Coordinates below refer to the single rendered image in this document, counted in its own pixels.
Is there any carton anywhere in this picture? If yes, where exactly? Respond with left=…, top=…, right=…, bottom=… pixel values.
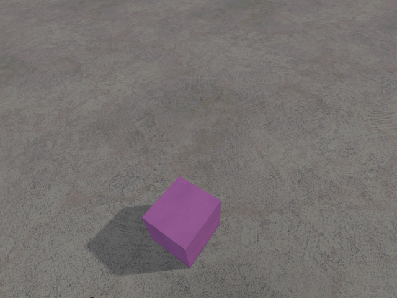
left=142, top=176, right=221, bottom=268

